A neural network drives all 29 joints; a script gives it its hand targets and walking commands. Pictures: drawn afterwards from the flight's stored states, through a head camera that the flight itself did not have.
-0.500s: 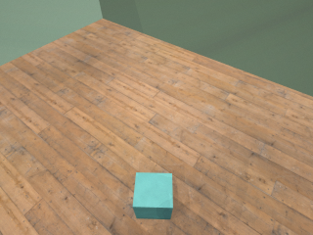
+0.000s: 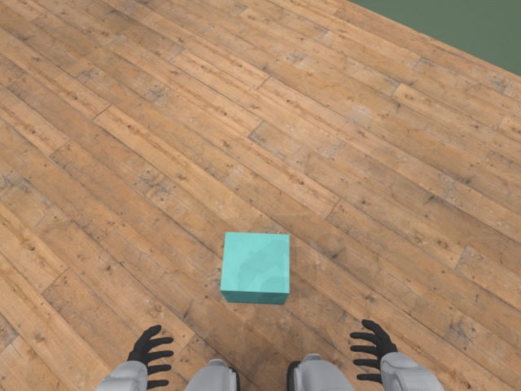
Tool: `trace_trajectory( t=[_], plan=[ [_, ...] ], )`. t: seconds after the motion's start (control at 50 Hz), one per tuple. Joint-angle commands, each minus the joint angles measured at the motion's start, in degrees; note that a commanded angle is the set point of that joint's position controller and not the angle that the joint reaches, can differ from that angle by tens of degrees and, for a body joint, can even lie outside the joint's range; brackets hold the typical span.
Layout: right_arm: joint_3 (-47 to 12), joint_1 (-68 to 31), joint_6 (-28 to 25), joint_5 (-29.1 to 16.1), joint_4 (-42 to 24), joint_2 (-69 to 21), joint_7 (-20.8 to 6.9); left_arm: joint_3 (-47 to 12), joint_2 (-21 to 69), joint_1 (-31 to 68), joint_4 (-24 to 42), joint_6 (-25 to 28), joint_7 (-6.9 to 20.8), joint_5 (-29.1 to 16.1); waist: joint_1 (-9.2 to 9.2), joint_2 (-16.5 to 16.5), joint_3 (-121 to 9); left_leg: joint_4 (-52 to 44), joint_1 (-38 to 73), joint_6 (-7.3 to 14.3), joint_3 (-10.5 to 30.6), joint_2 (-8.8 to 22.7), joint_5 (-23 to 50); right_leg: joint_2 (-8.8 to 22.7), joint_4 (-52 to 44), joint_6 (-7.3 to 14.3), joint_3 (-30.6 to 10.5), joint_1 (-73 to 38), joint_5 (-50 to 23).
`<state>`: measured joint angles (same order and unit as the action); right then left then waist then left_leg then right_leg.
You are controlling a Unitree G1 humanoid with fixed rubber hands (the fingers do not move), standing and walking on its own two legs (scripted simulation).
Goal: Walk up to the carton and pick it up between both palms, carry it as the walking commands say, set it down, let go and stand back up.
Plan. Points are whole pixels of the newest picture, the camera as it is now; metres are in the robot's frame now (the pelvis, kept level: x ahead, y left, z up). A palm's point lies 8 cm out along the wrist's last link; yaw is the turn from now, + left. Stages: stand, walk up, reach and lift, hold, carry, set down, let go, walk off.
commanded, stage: reach and lift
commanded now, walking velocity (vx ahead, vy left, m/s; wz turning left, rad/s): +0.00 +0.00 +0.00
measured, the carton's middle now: (256, 270) +0.42 +0.02 -0.62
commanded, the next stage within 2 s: none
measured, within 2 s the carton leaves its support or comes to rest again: neither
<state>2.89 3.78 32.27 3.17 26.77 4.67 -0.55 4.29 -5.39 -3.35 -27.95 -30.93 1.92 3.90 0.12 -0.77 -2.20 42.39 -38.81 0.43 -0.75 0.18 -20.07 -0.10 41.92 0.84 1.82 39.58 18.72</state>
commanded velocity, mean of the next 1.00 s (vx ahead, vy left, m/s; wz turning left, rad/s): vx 0.00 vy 0.00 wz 0.00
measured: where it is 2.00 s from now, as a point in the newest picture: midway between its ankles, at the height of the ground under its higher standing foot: outside the picture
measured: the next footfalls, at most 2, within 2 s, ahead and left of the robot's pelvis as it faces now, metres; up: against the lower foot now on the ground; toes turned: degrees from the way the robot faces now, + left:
none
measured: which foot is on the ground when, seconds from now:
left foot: down 0.00-1.00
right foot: down 0.00-1.00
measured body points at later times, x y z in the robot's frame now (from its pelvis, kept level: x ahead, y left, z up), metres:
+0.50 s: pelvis -0.07 +0.01 -0.05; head +0.08 +0.01 +0.37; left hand +0.24 +0.21 -0.16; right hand +0.23 -0.19 -0.16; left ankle -0.01 +0.11 -0.71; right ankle +0.00 -0.11 -0.71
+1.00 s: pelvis -0.07 +0.00 -0.08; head +0.19 +0.00 +0.29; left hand +0.39 +0.21 -0.18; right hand +0.38 -0.18 -0.19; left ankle -0.01 +0.11 -0.71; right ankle +0.00 -0.11 -0.71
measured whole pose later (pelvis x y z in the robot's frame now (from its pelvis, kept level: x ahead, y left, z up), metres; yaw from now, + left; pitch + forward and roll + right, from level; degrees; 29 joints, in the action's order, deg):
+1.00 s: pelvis -0.07 +0.00 -0.08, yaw +0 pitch +35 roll +0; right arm 12.6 -49.4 12.5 -1.6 45.4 9.0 6.6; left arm 14.5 -13.5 52.3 -51.8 -9.9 -0.3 -1.9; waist 0.7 -0.4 -1.2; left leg 63.1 -77.9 0.7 -1.2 0.3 -20.5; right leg 0.1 62.0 0.5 1.2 78.6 18.8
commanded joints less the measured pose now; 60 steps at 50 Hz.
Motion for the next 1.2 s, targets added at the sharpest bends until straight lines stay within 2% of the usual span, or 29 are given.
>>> trace_trajectory(
  t=[0.0, 0.04, 0.1, 0.16, 0.22, 0.28, 0.36, 0.46, 0.52, 0.68, 0.8, 0.96, 1.18],
  plan=[
    [1.1, 1.8, -3.7, -0.5, -7.3, 3.9, 0.0, 1.9, -5.8, -1.7, 6.3, 4.0, 0.7, -0.6, 0.41, 1.4, -29.4, 3.5, 2.0, -0.3, 1.7, -3.1, 32.8, -0.8, 6.1, -1.4, -5.2, -16.3, -41.6],
    [0.3, 3.2, -4.3, -1.2, -7.5, 2.8, 0.1, 1.4, -5.9, -2.1, 6.3, 4.7, 0.9, -1.3, 0.66, 1.8, -29.1, 4.1, 0.6, -0.1, 1.5, -3.1, 29.7, -1.1, 6.6, -1.6, -5.1, -14.0, -37.3],
    [0.2, 2.9, -4.9, -1.5, -7.2, 2.6, 0.6, 0.7, -5.3, -1.2, 6.3, 5.1, 1.1, -1.9, 0.88, 0.3, -24.7, 4.6, -0.7, 0.1, 1.0, -2.9, 22.7, -1.7, 6.2, -1.3, -4.1, -8.0, -25.2],
    [0.8, -1.3, -5.3, -1.1, -7.9, 3.4, 0.8, 0.6, -5.0, 2.7, 6.8, 5.3, 1.1, -2.3, 1.09, -0.4, -18.2, 4.3, -3.3, 0.4, 0.6, -2.2, 11.3, -2.0, 5.7, -0.9, -2.8, -3.4, -11.2],
    [1.8, -7.6, -5.6, -1.1, -8.2, 4.5, 0.7, 1.5, -5.7, 8.7, 7.2, 5.4, 0.7, -2.7, 0.79, 0.4, -13.8, 4.5, -6.3, 0.7, 0.6, -1.5, 0.6, -1.8, 6.2, -0.6, -1.7, -0.7, -0.5],
    [2.7, -15.4, -5.5, -1.5, -7.6, 5.6, 0.6, 2.4, -6.3, 16.3, 6.9, 5.2, 0.2, -3.4, 0.40, 1.1, -13.1, 5.5, -7.3, 0.6, 0.4, -0.9, -4.9, -1.4, 7.5, -0.4, -1.0, 0.8, 5.3],
    [3.9, -24.7, -4.5, -2.6, -4.4, 6.7, 1.0, 2.8, -6.4, 26.1, 4.9, 4.2, -0.7, -4.7, -0.26, -0.1, -15.7, 6.3, -6.0, 0.0, 0.3, -0.7, -7.4, -1.2, 9.2, -0.2, -0.2, 2.4, 7.7],
    [5.0, -33.7, -3.5, -3.0, 1.7, 6.2, 1.9, 4.1, -6.7, 34.6, -0.7, 2.9, -2.1, -4.9, 0.26, -0.7, -18.9, 7.3, -6.4, -0.6, 0.0, -1.4, -5.8, -1.4, 10.5, -0.6, 0.4, 4.2, 6.2],
    [5.7, -39.3, -4.7, -3.0, 4.3, 5.7, 2.7, 6.0, -7.6, 39.6, -4.2, 4.0, -2.7, -4.3, 0.86, -0.5, -21.1, 8.6, -8.7, -0.8, -0.3, -1.9, -3.4, -1.7, 11.2, -1.1, 0.2, 5.2, 3.9],
    [8.7, -49.3, -11.4, -2.3, 8.6, 6.0, 5.7, 8.8, -10.1, 51.6, -11.2, 11.7, -2.8, -4.5, 0.25, 0.8, -30.6, 12.5, -14.8, -1.0, -0.2, -2.6, 5.0, -2.3, 14.2, -2.2, -1.1, 7.7, -5.1],
    [9.5, -57.6, -16.7, -3.6, 9.3, 7.2, 6.9, 9.4, -12.6, 59.6, -13.8, 17.3, -2.7, -5.7, 0.78, 1.1, -41.1, 14.2, -17.4, -1.1, -0.7, -3.2, 10.1, -2.9, 15.7, -3.1, -1.6, 6.9, -10.8],
    [10.0, -67.1, -22.2, -4.9, 14.4, 7.3, 7.2, 11.3, -15.0, 67.9, -19.0, 23.4, -2.2, -5.8, 1.34, 1.5, -47.0, 14.8, -23.3, -1.2, -1.2, -4.1, 13.1, -3.4, 16.2, -3.5, -2.2, 7.2, -15.4],
    [14.3, -74.9, -27.4, -1.4, 17.7, 9.9, 5.8, 14.3, -15.2, 76.2, -20.3, 28.0, -1.9, -4.1, 0.40, -0.4, -54.3, 15.5, -20.7, -2.1, 0.7, -4.0, 25.5, -3.9, 17.2, -2.9, -2.8, 13.2, -24.5]
  ],
)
